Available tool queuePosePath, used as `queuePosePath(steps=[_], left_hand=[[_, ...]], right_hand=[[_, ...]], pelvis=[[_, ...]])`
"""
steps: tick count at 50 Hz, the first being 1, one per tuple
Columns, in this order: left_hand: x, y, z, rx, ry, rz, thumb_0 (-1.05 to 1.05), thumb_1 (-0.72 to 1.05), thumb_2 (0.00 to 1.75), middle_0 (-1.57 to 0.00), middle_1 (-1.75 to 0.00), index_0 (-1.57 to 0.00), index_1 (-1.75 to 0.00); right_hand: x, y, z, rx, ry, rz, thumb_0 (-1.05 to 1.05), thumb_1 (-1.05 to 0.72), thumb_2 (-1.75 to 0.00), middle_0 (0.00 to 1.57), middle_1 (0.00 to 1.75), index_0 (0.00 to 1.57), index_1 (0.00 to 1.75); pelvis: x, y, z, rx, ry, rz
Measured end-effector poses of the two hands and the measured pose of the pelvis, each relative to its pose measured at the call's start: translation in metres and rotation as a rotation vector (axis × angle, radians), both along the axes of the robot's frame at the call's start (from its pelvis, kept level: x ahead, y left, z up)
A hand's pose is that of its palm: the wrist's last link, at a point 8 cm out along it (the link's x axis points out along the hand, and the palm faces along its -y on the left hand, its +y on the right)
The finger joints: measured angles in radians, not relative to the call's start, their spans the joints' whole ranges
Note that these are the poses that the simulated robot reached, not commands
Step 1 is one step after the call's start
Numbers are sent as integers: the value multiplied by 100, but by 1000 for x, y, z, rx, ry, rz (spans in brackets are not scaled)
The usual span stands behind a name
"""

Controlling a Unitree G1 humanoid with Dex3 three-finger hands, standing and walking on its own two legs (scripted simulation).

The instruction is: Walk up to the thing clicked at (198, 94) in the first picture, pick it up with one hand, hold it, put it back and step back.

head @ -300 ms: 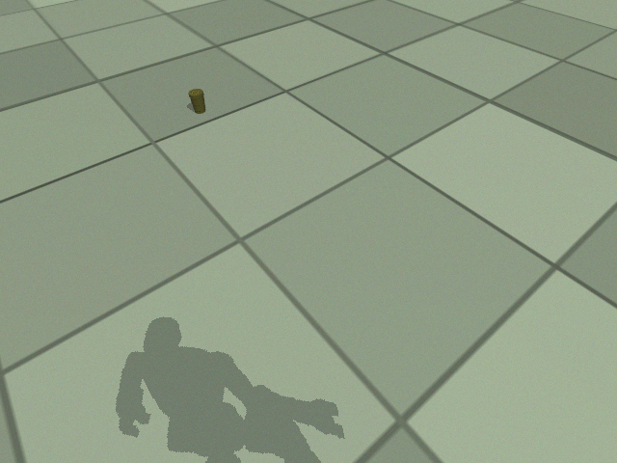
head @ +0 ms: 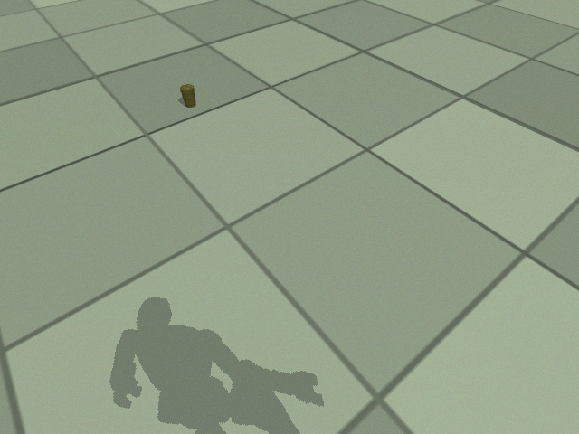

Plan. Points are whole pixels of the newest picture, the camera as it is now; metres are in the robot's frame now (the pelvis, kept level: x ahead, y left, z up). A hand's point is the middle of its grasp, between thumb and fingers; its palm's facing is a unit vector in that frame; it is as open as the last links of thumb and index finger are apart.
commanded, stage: stand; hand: left
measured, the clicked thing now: (188, 96) +2.19 +0.72 -0.72
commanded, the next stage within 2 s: walk up in 0.82 s
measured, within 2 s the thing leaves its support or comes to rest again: neither
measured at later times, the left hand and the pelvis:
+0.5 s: hand out of the picture +0.07 +0.25 -0.16, palm faces -0.02 -0.94 -0.34, open 7.4 cm; pelvis +0.01 +0.00 +0.00, yaw +0 degrees
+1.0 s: hand out of the picture +0.07 +0.30 -0.14, palm faces +0.09 -0.93 -0.37, open 7.4 cm; pelvis +0.03 +0.02 +0.00, yaw +4 degrees
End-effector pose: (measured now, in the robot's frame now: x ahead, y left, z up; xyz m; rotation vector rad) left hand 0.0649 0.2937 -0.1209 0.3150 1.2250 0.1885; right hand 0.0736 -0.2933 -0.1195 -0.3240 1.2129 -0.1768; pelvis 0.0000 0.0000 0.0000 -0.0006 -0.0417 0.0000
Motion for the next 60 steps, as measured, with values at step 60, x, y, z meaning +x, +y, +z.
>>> queuePosePath(steps=[60], left_hand=[[22, 161, -10, 94, -25, 189, 1, 89, 89, -20, -30, -21, -30]], right_hand=[[197, 51, 35, -88, -157, 175, 1, -91, -90, 20, 30, 20, 30]], pelvis=[[123, 93, -27, -35, 16, 131]])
